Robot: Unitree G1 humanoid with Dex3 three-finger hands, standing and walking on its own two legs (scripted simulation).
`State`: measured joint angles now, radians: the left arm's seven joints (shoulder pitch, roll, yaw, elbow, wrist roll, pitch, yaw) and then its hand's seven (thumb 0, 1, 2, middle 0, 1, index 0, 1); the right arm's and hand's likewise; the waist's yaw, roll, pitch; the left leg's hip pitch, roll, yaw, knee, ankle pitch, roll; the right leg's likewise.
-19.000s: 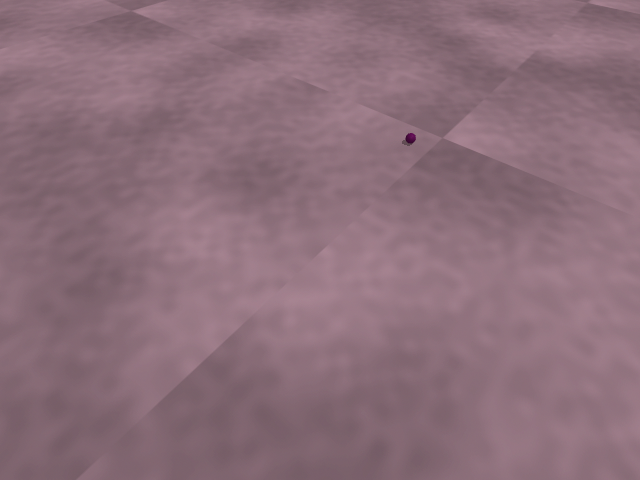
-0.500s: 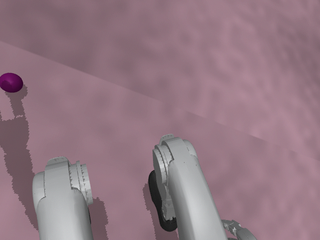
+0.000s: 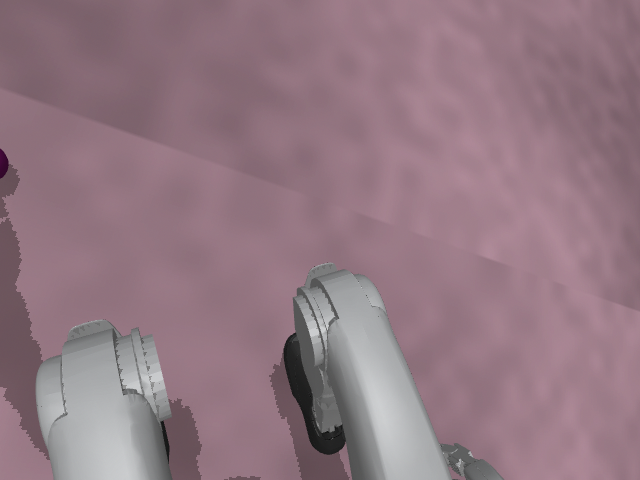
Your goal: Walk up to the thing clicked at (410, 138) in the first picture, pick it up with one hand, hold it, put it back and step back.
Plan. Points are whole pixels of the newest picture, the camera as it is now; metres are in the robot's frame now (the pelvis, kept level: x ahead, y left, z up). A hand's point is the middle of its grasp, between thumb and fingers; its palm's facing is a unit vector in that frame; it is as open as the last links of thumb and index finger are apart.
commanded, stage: rise first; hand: left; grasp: from above
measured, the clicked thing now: out of the picture +0.53 +0.31 -0.29
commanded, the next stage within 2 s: none
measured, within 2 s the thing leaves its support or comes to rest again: neither
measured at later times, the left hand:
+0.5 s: hand out of the picture +0.48 +0.35 -0.17, palm faces -0.43 -0.10 -0.90, open 14.0 cm
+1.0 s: hand out of the picture +0.49 +0.35 -0.17, palm faces -0.44 -0.09 -0.89, open 13.8 cm
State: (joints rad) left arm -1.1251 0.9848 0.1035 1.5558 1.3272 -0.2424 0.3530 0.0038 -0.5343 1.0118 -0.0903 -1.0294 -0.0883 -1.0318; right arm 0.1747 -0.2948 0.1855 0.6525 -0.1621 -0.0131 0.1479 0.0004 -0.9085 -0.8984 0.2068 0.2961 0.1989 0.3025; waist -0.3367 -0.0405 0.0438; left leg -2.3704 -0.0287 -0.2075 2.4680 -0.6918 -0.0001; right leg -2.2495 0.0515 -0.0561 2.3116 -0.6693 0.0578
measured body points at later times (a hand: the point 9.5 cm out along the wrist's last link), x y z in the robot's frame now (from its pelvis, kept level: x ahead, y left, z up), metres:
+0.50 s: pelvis +0.00 +0.00 +0.00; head +0.26 +0.12 +0.35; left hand +0.50 +0.35 -0.12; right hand +0.05 -0.27 -0.07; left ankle +0.07 +0.12 -0.29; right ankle +0.12 -0.15 -0.29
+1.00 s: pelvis +0.00 +0.00 +0.00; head +0.26 +0.11 +0.35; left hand +0.51 +0.35 -0.12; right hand +0.05 -0.27 -0.07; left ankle +0.07 +0.12 -0.29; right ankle +0.12 -0.15 -0.29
